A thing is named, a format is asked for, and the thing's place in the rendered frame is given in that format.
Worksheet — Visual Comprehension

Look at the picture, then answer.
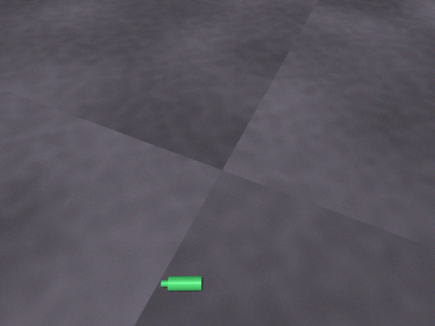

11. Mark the bottle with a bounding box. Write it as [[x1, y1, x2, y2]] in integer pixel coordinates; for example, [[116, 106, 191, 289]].
[[161, 276, 202, 291]]

